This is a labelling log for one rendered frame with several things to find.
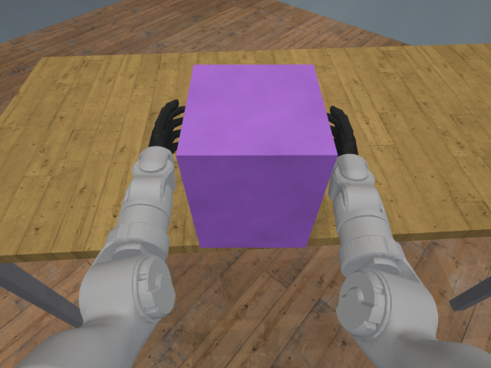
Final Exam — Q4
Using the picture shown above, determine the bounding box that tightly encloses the left robot hand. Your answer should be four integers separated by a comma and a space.
148, 100, 186, 154

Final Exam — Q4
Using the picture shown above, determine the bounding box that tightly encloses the carton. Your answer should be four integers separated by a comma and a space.
176, 64, 338, 248

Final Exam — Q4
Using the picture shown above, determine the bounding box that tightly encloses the right robot hand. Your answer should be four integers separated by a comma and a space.
327, 106, 358, 156

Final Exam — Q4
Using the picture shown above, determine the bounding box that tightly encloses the table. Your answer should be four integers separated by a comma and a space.
0, 44, 491, 328

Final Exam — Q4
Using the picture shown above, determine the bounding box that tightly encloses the left robot forearm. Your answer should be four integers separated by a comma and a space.
79, 146, 176, 318

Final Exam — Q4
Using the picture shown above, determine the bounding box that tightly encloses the right robot forearm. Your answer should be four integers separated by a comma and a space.
328, 154, 423, 285

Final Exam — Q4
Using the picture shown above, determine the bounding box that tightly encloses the robot left upper arm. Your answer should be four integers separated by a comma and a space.
14, 253, 176, 368

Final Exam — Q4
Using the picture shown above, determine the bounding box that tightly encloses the robot right upper arm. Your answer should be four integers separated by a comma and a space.
336, 268, 491, 368

